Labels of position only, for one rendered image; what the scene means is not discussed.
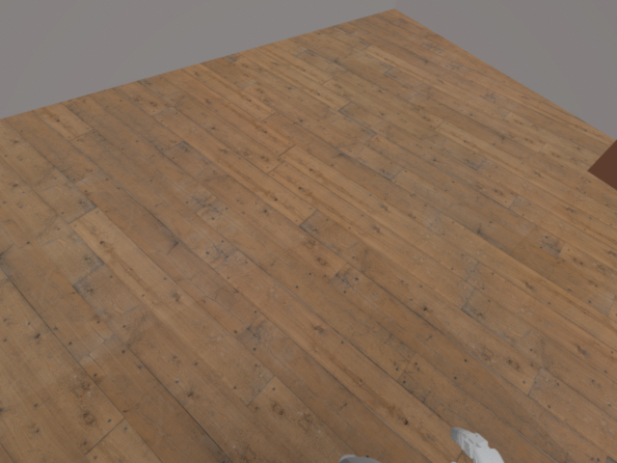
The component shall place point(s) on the robot right hand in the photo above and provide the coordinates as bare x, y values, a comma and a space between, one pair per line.
475, 446

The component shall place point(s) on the cupboard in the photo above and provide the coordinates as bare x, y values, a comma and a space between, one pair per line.
605, 168

